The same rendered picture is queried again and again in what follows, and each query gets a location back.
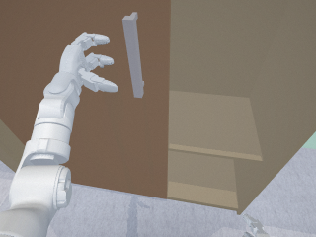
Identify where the robot left upper arm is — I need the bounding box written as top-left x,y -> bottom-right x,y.
0,165 -> 72,237

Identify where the left robot forearm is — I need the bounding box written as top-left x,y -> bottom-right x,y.
9,72 -> 82,206

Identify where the handle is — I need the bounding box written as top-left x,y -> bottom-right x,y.
122,12 -> 144,98

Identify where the robot left hand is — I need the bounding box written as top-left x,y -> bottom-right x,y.
59,32 -> 118,93

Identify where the wardrobe door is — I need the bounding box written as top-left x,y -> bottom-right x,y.
0,119 -> 26,165
0,0 -> 171,199

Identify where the robot right hand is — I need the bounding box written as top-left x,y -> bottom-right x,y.
242,213 -> 271,237

